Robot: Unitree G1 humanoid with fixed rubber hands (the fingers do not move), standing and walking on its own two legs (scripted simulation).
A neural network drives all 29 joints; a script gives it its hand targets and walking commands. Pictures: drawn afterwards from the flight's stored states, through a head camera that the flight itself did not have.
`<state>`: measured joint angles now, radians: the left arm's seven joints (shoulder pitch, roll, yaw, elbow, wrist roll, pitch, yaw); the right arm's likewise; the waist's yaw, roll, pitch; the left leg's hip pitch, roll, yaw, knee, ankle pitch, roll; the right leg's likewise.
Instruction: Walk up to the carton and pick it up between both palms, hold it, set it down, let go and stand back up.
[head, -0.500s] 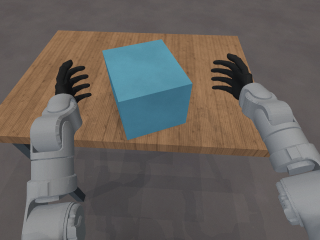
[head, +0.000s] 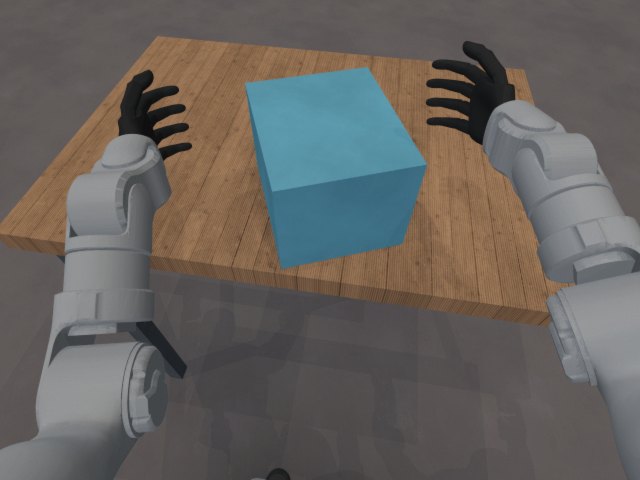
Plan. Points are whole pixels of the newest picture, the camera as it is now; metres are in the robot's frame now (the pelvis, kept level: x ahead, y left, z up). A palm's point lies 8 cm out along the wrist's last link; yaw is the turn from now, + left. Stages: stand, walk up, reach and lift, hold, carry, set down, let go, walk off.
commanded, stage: reach and lift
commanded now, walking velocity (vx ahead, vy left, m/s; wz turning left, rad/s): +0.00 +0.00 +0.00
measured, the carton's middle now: (325, 165) +0.51 +0.14 +0.08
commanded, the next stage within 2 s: none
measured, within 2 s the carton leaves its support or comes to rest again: neither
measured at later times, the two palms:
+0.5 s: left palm (166, 123) +0.39 +0.29 +0.20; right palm (490, 95) +0.52 -0.04 +0.21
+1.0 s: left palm (203, 164) +0.41 +0.27 +0.13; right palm (446, 138) +0.52 -0.01 +0.15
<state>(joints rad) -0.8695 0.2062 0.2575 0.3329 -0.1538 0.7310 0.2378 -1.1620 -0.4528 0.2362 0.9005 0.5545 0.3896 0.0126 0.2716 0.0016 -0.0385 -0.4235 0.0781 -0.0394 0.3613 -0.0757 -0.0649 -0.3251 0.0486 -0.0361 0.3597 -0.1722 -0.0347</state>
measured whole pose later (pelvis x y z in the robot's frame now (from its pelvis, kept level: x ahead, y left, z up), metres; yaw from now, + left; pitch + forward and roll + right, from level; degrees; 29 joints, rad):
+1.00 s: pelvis +0.01 +0.00 +0.00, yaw -1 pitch +16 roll -2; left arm -0.96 0.04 0.30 0.72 0.00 0.29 0.24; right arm -1.23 -0.27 0.00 1.18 0.28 0.16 -0.01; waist 0.29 -0.03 -0.11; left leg -0.58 0.08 -0.03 0.35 -0.05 -0.06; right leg -0.48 0.05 -0.03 0.34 -0.14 -0.03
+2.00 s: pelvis +0.01 +0.01 +0.01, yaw +0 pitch +7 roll -1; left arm -0.90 -0.20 0.72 0.62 0.53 0.21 0.15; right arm -1.10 0.01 -0.63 1.19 -0.36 -0.04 0.05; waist 0.20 -0.08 -0.06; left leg -0.35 0.07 0.04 0.27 -0.05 -0.04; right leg -0.25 0.03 -0.03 0.29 -0.16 -0.02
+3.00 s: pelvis +0.02 +0.00 +0.01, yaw +2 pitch +6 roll +0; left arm -0.84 -0.19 0.64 0.60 0.46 0.22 0.19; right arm -1.07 0.00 -0.46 1.22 -0.24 -0.07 0.00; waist 0.20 -0.05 -0.06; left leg -0.32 0.07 0.06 0.27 -0.05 -0.03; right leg -0.23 0.02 -0.05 0.31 -0.19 -0.03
